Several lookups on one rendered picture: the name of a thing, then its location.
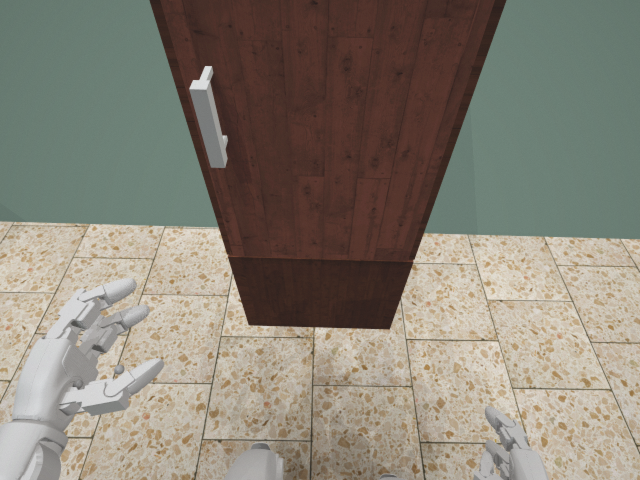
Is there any left robot hand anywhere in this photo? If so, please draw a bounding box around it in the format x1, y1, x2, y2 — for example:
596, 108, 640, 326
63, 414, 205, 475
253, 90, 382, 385
12, 278, 164, 431

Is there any handle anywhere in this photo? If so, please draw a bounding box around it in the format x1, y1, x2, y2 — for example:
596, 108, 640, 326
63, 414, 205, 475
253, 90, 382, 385
189, 66, 228, 168

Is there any robot left shin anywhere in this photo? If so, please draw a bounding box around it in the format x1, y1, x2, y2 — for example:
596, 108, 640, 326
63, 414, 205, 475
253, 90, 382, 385
250, 442, 271, 451

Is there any robot left forearm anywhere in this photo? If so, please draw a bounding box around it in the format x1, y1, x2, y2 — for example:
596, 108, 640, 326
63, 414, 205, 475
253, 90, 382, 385
0, 419, 68, 480

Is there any robot left thigh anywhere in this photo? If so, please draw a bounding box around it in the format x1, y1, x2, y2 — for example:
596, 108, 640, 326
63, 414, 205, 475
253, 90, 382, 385
224, 449, 283, 480

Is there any cupboard door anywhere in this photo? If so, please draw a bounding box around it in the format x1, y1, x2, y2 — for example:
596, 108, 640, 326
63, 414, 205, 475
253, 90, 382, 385
160, 0, 495, 261

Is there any right robot hand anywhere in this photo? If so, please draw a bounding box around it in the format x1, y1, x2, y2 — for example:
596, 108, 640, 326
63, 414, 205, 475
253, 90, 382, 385
474, 406, 549, 480

